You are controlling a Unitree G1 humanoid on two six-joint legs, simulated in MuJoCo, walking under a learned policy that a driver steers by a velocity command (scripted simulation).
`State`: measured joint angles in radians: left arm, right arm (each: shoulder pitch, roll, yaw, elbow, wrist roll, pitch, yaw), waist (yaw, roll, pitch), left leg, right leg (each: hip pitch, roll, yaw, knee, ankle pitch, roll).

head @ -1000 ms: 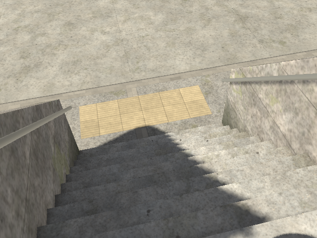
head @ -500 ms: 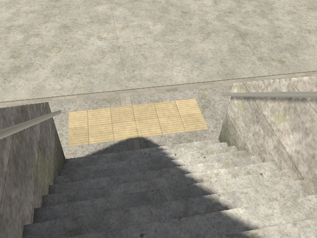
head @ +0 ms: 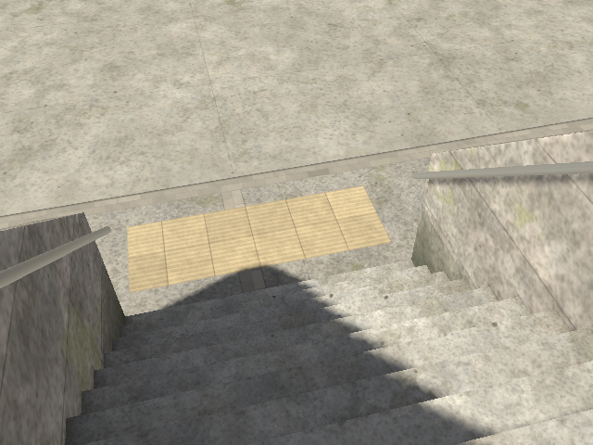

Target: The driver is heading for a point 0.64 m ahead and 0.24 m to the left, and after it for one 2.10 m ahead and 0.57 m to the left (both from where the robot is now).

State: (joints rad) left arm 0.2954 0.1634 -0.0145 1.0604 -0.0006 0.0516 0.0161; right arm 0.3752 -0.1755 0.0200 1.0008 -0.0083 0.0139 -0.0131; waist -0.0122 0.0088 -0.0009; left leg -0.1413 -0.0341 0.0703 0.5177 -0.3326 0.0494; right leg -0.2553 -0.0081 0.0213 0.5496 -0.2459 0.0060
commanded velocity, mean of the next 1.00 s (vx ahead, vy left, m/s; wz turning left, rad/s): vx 0.17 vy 0.00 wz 0.22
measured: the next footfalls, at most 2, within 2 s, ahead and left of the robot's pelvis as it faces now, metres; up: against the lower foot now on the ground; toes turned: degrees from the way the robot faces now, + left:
left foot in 0.88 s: +0.06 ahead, +0.17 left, +0.00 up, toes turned +13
right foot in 1.18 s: +0.29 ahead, +0.05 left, -0.20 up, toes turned +21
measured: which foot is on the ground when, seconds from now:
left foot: down 0.00-0.58, up 0.60-0.86, down 0.88-1.00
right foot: down 0.00-0.90, up 0.92-1.00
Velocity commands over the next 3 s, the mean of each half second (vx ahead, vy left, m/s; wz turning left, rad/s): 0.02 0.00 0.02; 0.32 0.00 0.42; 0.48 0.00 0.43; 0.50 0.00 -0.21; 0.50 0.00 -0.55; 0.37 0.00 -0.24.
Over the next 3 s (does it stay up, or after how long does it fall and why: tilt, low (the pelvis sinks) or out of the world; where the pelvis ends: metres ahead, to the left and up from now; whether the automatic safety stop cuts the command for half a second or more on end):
stays up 0.91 0.53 -0.88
